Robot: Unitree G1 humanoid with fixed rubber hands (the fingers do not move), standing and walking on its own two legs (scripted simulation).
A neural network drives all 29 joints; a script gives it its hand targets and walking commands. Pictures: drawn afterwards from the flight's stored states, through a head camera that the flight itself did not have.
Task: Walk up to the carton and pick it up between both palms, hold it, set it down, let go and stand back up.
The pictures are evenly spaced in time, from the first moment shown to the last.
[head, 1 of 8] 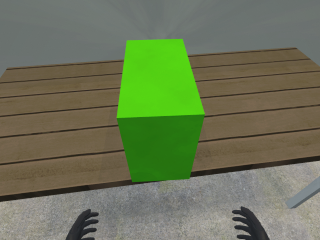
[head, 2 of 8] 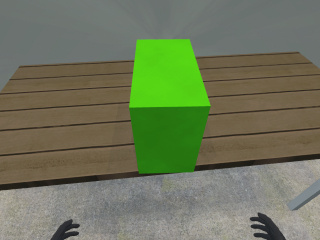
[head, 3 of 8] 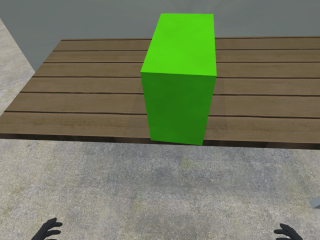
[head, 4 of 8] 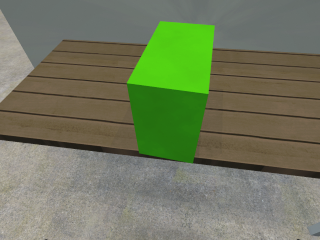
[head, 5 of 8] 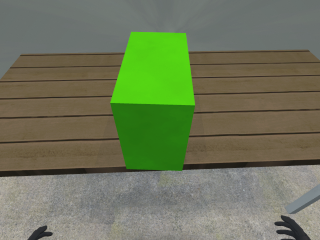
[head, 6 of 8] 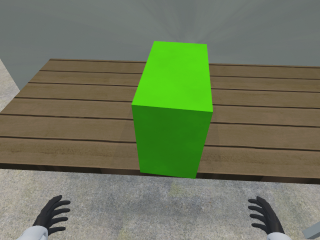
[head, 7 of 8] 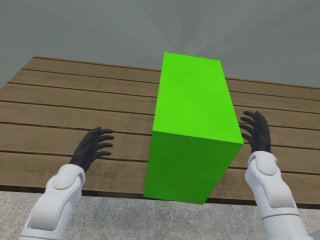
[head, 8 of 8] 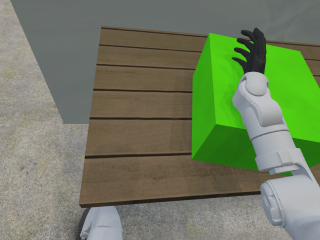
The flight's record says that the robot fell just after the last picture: yes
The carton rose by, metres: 0.02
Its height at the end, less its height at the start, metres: -0.05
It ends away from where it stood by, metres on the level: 0.27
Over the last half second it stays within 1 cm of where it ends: no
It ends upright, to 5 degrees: no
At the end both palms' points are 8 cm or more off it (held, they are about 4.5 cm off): no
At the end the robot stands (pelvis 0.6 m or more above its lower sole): yes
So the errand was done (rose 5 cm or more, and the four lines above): no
